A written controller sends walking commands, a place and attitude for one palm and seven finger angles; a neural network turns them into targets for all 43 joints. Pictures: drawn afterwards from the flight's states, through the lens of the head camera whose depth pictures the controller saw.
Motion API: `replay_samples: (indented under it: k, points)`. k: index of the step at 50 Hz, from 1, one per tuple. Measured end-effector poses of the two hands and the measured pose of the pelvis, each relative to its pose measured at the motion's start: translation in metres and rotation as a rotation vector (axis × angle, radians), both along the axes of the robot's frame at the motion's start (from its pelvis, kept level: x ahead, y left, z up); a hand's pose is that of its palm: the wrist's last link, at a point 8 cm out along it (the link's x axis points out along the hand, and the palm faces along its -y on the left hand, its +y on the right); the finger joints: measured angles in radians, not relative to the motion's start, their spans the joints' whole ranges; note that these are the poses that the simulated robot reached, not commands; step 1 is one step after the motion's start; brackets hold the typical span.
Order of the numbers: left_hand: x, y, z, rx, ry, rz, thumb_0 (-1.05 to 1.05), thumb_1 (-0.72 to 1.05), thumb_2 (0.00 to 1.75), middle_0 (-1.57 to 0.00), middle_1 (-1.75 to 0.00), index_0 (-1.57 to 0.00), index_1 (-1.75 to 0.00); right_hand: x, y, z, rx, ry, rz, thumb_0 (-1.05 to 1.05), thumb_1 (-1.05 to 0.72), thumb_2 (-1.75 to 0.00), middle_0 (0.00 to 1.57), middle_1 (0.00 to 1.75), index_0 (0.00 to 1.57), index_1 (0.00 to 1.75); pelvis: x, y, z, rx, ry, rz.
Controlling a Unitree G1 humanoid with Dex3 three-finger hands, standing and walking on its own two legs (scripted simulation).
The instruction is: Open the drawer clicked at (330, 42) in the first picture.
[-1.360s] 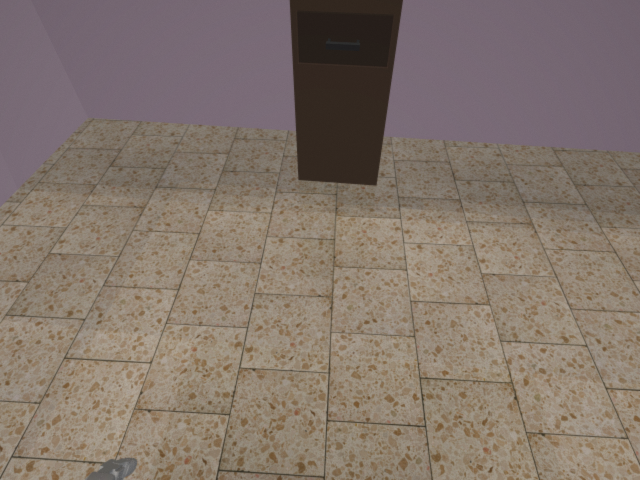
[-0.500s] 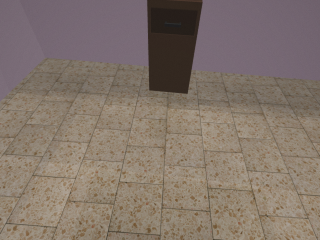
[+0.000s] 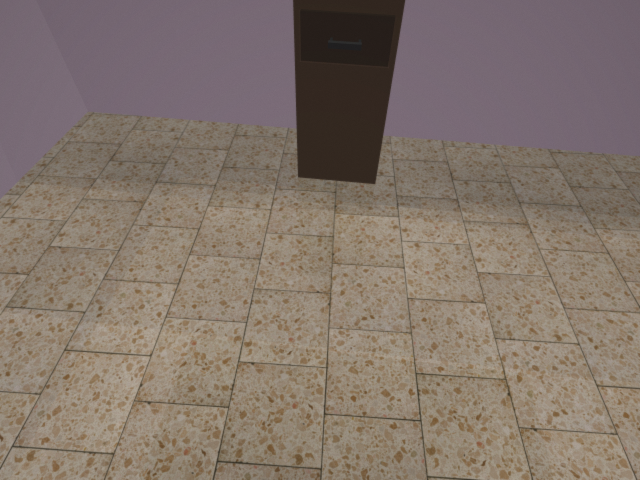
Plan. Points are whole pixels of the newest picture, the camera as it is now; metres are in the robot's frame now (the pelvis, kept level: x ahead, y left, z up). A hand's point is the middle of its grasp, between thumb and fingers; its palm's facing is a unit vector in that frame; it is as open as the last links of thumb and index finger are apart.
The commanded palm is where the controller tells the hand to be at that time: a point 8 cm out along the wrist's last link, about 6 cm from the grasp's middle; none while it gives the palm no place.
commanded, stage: look at it before walking up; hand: left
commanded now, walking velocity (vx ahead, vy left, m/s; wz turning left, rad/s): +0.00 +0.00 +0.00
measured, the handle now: (345, 43) +1.56 +0.00 -0.10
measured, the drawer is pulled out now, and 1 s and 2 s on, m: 0.00 0.00 0.00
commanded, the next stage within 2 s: walk to a spot facing it in 0.18 s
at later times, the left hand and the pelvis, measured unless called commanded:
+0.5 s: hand out of the picture +0.06 +0.22 -0.18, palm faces -0.05 -0.96 -0.26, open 7.4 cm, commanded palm none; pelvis +0.03 +0.00 -0.01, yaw -3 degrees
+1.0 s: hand out of the picture +0.09 +0.17 -0.19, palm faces -0.08 -0.99 -0.13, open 7.4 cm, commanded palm none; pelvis +0.22 +0.00 -0.03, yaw -10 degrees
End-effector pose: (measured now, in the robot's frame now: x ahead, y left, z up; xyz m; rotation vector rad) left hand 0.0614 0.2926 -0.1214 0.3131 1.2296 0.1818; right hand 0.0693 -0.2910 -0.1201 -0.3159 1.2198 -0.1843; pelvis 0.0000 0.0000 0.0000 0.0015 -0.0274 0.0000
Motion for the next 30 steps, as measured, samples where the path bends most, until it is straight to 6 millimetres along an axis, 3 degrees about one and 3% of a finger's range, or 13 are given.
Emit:
replay_samples:
  k: [18,30]
  points:
    - [0.011,-0.003,0.000,0.002,-0.003,0.003,0.01,0.90,0.90,-0.20,-0.30,-0.20,-0.30,0.011,0.001,-0.001,0.000,-0.005,0.001,0.00,-0.91,-0.90,0.20,0.30,0.20,0.30,0.010,-0.001,0.000,0.001,0.002,-0.008]
    - [-0.003,-0.054,-0.034,-0.111,0.169,0.004,0.01,0.91,0.90,-0.20,-0.30,-0.20,-0.30,-0.026,0.031,-0.037,0.117,0.109,-0.143,0.00,-0.91,-0.90,0.20,0.30,0.20,0.30,0.060,-0.013,-0.017,0.016,0.024,-0.091]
